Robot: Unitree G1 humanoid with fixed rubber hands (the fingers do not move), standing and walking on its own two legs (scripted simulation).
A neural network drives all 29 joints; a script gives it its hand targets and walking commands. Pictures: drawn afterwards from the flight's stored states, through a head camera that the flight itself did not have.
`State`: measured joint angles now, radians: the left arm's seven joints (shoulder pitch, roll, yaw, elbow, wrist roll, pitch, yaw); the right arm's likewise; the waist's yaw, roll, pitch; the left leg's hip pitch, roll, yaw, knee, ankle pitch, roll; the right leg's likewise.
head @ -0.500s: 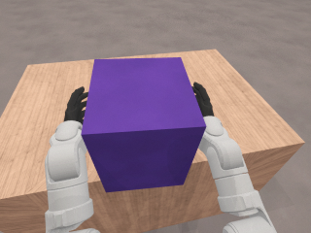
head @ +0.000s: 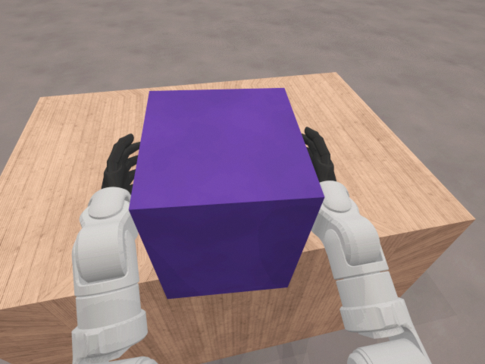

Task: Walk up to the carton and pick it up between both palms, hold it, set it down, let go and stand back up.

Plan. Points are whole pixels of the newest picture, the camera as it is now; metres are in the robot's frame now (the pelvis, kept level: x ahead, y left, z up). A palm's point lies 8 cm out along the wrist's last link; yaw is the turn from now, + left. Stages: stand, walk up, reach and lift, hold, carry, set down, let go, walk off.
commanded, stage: hold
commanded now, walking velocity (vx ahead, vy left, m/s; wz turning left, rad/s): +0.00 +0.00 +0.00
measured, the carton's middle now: (223, 196) +0.35 +0.01 +0.13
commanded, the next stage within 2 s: none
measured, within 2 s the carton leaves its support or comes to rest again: neither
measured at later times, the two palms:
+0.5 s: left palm (119, 190) +0.33 +0.16 +0.16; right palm (318, 180) +0.35 -0.14 +0.15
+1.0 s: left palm (118, 190) +0.33 +0.16 +0.17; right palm (319, 180) +0.34 -0.13 +0.16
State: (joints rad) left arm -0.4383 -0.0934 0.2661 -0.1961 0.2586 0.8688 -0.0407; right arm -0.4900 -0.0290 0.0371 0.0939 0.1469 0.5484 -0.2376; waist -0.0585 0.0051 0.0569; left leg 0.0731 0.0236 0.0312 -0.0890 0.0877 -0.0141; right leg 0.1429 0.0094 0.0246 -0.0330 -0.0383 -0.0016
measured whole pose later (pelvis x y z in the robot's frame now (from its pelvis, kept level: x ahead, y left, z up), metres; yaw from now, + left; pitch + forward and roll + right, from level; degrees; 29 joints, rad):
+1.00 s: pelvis +0.00 +0.00 +0.00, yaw +0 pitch -5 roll +0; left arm -0.43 -0.09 0.26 -0.20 0.26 0.89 -0.05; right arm -0.49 -0.03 0.05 0.10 0.15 0.56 -0.24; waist -0.06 0.00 0.07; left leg 0.10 0.02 0.03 -0.09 0.08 -0.01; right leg 0.17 0.01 0.02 -0.04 -0.04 0.00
